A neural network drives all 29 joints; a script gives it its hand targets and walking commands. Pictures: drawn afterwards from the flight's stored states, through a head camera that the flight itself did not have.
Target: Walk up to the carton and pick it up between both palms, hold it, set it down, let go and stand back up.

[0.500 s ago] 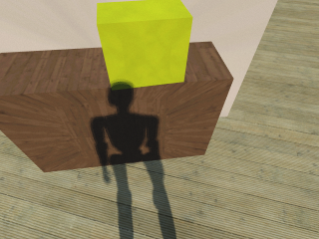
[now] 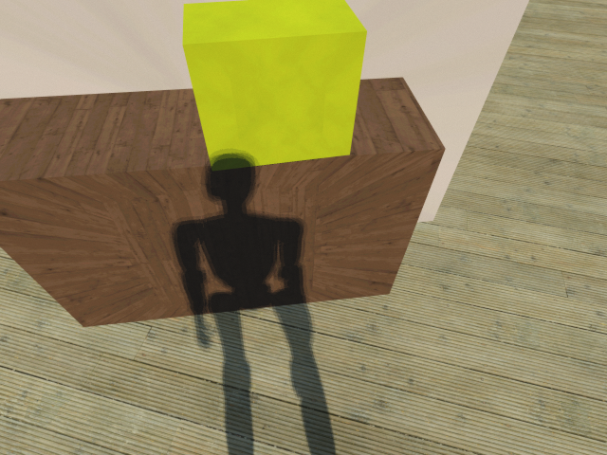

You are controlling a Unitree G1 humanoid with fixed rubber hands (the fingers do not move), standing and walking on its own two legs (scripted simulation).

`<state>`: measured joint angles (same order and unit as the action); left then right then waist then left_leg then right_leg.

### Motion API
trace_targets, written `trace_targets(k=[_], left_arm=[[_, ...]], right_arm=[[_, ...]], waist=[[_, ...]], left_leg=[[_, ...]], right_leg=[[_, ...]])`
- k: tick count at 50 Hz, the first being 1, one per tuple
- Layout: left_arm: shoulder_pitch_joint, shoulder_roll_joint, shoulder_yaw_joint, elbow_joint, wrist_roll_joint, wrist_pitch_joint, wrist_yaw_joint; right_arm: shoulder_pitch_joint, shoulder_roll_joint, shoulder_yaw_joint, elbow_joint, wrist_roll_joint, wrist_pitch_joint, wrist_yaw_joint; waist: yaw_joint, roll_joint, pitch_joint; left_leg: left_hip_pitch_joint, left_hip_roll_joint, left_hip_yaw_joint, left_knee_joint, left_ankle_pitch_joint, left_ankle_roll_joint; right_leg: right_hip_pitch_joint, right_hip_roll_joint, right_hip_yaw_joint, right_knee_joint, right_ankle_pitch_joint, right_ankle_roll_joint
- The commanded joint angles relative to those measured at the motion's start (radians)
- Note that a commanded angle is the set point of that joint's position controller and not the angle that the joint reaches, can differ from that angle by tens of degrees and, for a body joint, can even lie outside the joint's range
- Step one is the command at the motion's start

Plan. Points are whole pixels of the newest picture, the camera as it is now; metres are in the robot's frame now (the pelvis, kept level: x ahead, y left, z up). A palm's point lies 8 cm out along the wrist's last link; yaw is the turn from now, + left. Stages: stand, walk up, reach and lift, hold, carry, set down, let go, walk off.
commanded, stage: walk up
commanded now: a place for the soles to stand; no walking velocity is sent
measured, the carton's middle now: (274, 86) +0.80 +0.06 +0.06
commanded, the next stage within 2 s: none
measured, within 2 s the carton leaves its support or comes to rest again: neither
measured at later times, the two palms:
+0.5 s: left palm (118, 448) +0.16 +0.28 -0.16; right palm out of the picture +0.08 -0.20 -0.15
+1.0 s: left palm (130, 392) +0.25 +0.29 -0.18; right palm (417, 302) +0.38 -0.21 -0.14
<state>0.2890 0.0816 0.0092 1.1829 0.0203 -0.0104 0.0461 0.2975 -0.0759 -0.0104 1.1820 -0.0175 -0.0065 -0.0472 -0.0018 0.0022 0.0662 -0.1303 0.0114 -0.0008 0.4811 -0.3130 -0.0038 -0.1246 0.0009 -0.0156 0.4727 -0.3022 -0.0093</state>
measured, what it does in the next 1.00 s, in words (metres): walks ahead: left foot, then right foot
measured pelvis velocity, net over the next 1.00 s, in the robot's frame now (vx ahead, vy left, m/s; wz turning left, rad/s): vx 0.28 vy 0.04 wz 0.19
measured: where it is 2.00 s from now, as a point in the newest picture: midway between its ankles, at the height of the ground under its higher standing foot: (292, 395)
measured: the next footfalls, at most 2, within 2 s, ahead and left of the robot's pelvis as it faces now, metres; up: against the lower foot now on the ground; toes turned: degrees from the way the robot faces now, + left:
left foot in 0.20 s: +0.09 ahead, +0.14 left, +0.00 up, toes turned +9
right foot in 0.60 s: +0.35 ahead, -0.10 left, +0.00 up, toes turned -4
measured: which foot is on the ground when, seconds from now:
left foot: down 0.00-0.04, up 0.06-0.18, down 0.20-0.62, up 0.64-0.90, down 0.92-1.00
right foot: down 0.00-0.20, up 0.22-0.58, down 0.60-0.92, up 0.94-1.00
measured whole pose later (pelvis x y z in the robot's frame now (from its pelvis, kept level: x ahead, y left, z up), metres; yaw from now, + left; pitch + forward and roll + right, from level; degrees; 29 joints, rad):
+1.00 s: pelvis +0.28 +0.04 -0.04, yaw +11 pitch -4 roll +0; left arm 0.34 0.29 0.00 0.91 0.04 0.04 -0.02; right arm 0.39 -0.22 -0.05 0.73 -0.02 -0.05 -0.02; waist 0.01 -0.05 0.07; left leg -0.41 0.03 0.06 0.88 -0.39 0.03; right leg -0.46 -0.08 -0.05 1.18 -0.56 0.01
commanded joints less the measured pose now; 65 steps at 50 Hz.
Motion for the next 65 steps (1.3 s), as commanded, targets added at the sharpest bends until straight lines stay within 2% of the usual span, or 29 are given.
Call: trace_targets(k=[1, 3, 5, 7, 10, 11, 12, 13, 21, 27, 29, 30, 31, 32, 37, 41, 44, 45, 46, 47, 48, 49, 54, 58, 60, 61, 62, 63, 65], left_arm=[[0.147, 0.210, 0.055, -0.050, 0.026, -0.028, -0.005], [0.230, 0.240, 0.066, -0.037, 0.023, -0.022, 0.000], [0.258, 0.245, 0.063, -0.037, 0.037, -0.031, 0.004], [0.172, 0.252, 0.054, -0.066, 0.046, -0.039, -0.001], [0.015, 0.250, 0.032, -0.127, 0.044, -0.023, -0.022], [-0.022, 0.177, -0.004, -0.182, 0.027, -0.023, -0.031], [-0.008, 0.167, -0.003, -0.223, 0.042, -0.017, -0.040], [-0.023, 0.202, 0.002, -0.242, 0.043, -0.014, -0.045], [0.013, 0.203, 0.008, -0.293, 0.038, -0.010, -0.067], [0.024, 0.183, 0.021, -0.339, 0.036, -0.027, -0.080], [0.172, 0.224, 0.058, -0.323, 0.038, -0.038, -0.067], [0.279, 0.272, 0.084, -0.313, 0.040, -0.043, -0.059], [0.301, 0.373, 0.101, -0.351, 0.031, -0.044, -0.048], [0.305, 0.395, 0.104, -0.372, -0.020, -0.034, -0.031], [0.071, 0.331, 0.053, -0.402, 0.011, -0.046, -0.008], [0.042, 0.352, 0.050, -0.355, 0.019, -0.052, -0.018], [-0.089, 0.345, 0.032, -0.356, 0.023, -0.026, -0.030], [-0.119, 0.315, 0.019, -0.365, 0.030, -0.010, -0.034], [-0.120, 0.258, -0.004, -0.386, 0.043, 0.004, -0.038], [-0.163, 0.184, -0.037, -0.450, 0.013, 0.014, -0.058], [-0.153, 0.243, -0.016, -0.454, 0.005, 0.029, -0.074], [-0.091, 0.256, -0.014, -0.429, 0.004, 0.030, -0.080], [0.013, 0.279, 0.004, -0.369, 0.027, 0.010, -0.073], [0.064, 0.210, -0.002, -0.341, 0.009, -0.008, -0.067], [0.108, 0.232, 0.009, -0.340, 0.010, -0.020, -0.060], [0.131, 0.275, 0.023, -0.353, 0.019, -0.029, -0.055], [0.115, 0.349, 0.034, -0.376, 0.001, -0.030, -0.053], [0.076, 0.359, 0.038, -0.373, -0.034, -0.019, -0.047], [-0.084, 0.359, 0.018, -0.386, -0.029, 0.009, -0.034]], right_arm=[[0.071, -0.167, -0.034, -0.054, -0.028, -0.024, 0.012], [-0.007, -0.099, -0.015, -0.129, -0.040, -0.027, 0.025], [-0.044, -0.126, -0.021, -0.195, -0.054, -0.039, 0.037], [-0.014, -0.135, -0.030, -0.234, -0.043, -0.055, 0.050], [0.286, -0.122, -0.059, -0.187, -0.040, -0.064, 0.056], [0.380, -0.205, -0.086, -0.181, -0.031, -0.066, 0.042], [0.501, -0.275, -0.097, -0.156, -0.014, -0.057, 0.035], [0.417, -0.260, -0.080, -0.178, 0.002, -0.046, 0.020], [0.237, -0.270, -0.051, -0.264, -0.032, -0.094, 0.012], [0.194, -0.309, -0.053, -0.276, -0.038, -0.072, 0.028], [0.167, -0.302, -0.038, -0.287, -0.040, -0.057, 0.038], [0.197, -0.256, -0.017, -0.297, -0.040, -0.050, 0.047], [0.297, -0.222, -0.005, -0.331, -0.009, -0.040, 0.053], [0.225, -0.261, -0.020, -0.375, -0.005, -0.025, 0.055], [0.200, -0.252, -0.035, -0.404, -0.018, -0.018, 0.069], [0.175, -0.212, -0.045, -0.442, -0.015, -0.022, 0.079], [0.269, -0.198, -0.069, -0.437, -0.007, -0.042, 0.083], [0.361, -0.208, -0.089, -0.412, -0.007, -0.045, 0.077], [0.452, -0.248, -0.114, -0.393, -0.005, -0.038, 0.063], [0.468, -0.337, -0.116, -0.427, -0.011, -0.036, 0.033], [0.399, -0.324, -0.091, -0.445, -0.002, -0.033, 0.003], [0.313, -0.384, -0.096, -0.473, 0.000, -0.037, -0.011], [0.152, -0.302, -0.048, -0.469, -0.010, -0.090, -0.003], [0.062, -0.333, -0.044, -0.449, -0.019, -0.065, 0.019], [0.036, -0.326, -0.021, -0.444, -0.004, -0.039, 0.031], [0.074, -0.289, -0.006, -0.445, 0.007, -0.034, 0.037], [0.171, -0.246, 0.016, -0.451, 0.021, -0.025, 0.036], [0.154, -0.235, 0.016, -0.426, 0.027, 0.002, 0.024], [0.152, -0.212, 0.028, -0.409, 0.023, 0.009, 0.021]], waist=[[0.039, -0.056, 0.079], [0.080, -0.150, 0.208], [0.097, -0.134, 0.255], [0.057, -0.134, 0.219], [-0.105, -0.019, 0.095], [-0.153, 0.241, 0.114], [-0.151, 0.301, 0.080], [-0.106, 0.158, 0.167], [-0.016, 0.113, 0.193], [0.014, 0.118, 0.160], [0.093, 0.019, 0.106], [0.133, -0.089, 0.019], [0.115, -0.265, -0.098], [0.137, -0.166, -0.122], [0.039, -0.140, 0.010], [0.017, -0.143, 0.025], [-0.085, -0.098, 0.011], [-0.135, -0.014, -0.003], [-0.182, 0.170, -0.005], [-0.200, 0.364, 0.055], [-0.134, 0.079, 0.120], [-0.082, 0.089, 0.141], [-0.031, 0.175, 0.116], [0.007, 0.210, 0.040], [0.050, 0.114, 0.000], [0.053, 0.021, -0.063], [0.006, -0.095, -0.158], [0.013, -0.119, -0.166], [-0.032, -0.122, -0.061]], left_leg=[[-0.249, 0.002, -0.069, 0.068, -0.371, 0.078], [-0.504, -0.018, 0.048, 0.303, -0.276, 0.029], [-0.604, 0.068, -0.042, 0.427, -0.279, 0.003], [-0.514, 0.105, -0.064, 0.327, -0.227, 0.001], [0.134, -0.034, 0.065, 0.126, -0.029, 0.042], [0.163, 0.132, -0.300, -0.111, -0.334, 0.094], [0.166, 0.342, -0.758, -0.316, -0.516, 0.156], [0.076, 0.392, -0.785, -0.354, -0.546, 0.181], [-0.061, 0.332, -0.290, -0.222, 0.177, 0.235], [-0.227, 0.248, -0.061, -0.110, 0.146, 0.193], [-0.305, 0.198, -0.019, 0.106, 0.180, 0.165], [-0.326, 0.115, 0.047, 0.378, 0.172, 0.126], [-0.435, -0.033, 0.114, 0.775, -0.111, 0.050], [-0.462, -0.048, -0.064, 0.936, -0.287, 0.033], [-0.471, 0.066, -0.081, 0.809, -0.314, -0.004], [-0.394, 0.084, -0.032, 0.580, -0.283, 0.000], [-0.036, 0.027, 0.064, 0.317, -0.063, 0.045], [0.133, -0.034, 0.097, 0.254, -0.051, 0.057], [0.186, -0.004, 0.002, 0.184, -0.177, 0.073], [0.014, 0.280, -0.667, -0.210, -0.715, 0.142], [-0.043, 0.380, -0.859, -0.345, -0.792, 0.165], [-0.074, 0.404, -0.812, -0.324, -0.756, 0.185], [-0.165, 0.351, -0.402, -0.221, -0.140, 0.225], [-0.282, 0.235, -0.060, 0.029, 0.422, 0.169], [-0.345, 0.190, -0.015, 0.162, 0.433, 0.108], [-0.363, 0.141, 0.014, 0.258, 0.311, 0.066], [-0.284, 0.050, 0.044, 0.420, 0.023, 0.005], [-0.198, 0.023, 0.013, 0.453, -0.242, -0.007], [-0.174, 0.040, -0.004, 0.271, -0.171, 0.004]], right_leg=[[0.017, -0.112, 0.183, -0.126, -0.463, -0.103], [0.047, -0.329, 0.421, -0.294, -0.632, -0.214], [0.024, -0.423, 0.498, -0.333, -0.530, -0.272], [-0.009, -0.399, 0.389, -0.281, -0.398, -0.239], [-0.420, -0.187, 0.058, 0.008, -0.433, -0.128], [-0.567, -0.027, -0.106, 0.395, -0.327, -0.045], [-0.631, 0.045, -0.019, 0.674, -0.380, -0.021], [-0.663, -0.029, 0.073, 0.775, -0.317, -0.019], [-0.589, -0.126, 0.041, 0.634, -0.092, 0.042], [-0.206, -0.038, -0.096, 0.318, 0.089, -0.024], [0.051, 0.020, -0.124, 0.206, 0.109, -0.045], [0.157, -0.026, -0.030, 0.162, 0.048, -0.069], [0.169, -0.334, 0.505, -0.076, -0.345, -0.180], [0.092, -0.442, 0.780, -0.305, -0.611, -0.241], [-0.153, -0.433, 0.425, -0.267, -0.503, -0.236], [-0.226, -0.433, 0.242, -0.252, -0.466, -0.239], [-0.458, -0.342, 0.025, -0.133, -0.582, -0.147], [-0.582, -0.266, -0.064, 0.019, -0.684, -0.099], [-0.676, -0.182, -0.138, 0.298, -0.744, -0.038], [-0.779, -0.034, -0.137, 0.727, -0.523, 0.028], [-0.791, -0.075, 0.081, 0.824, -0.330, 0.031], [-0.803, -0.098, 0.079, 0.848, -0.232, 0.030], [-0.607, -0.119, 0.070, 0.703, -0.123, 0.070], [-0.228, -0.048, -0.073, 0.362, -0.033, 0.002], [-0.040, -0.015, -0.096, 0.153, 0.297, -0.040], [0.044, -0.095, 0.039, 0.139, 0.502, -0.061], [-0.021, -0.297, 0.308, 0.039, 0.507, -0.160], [-0.134, -0.364, 0.400, -0.053, 0.353, -0.239], [-0.247, -0.322, 0.307, -0.064, 0.200, -0.206]])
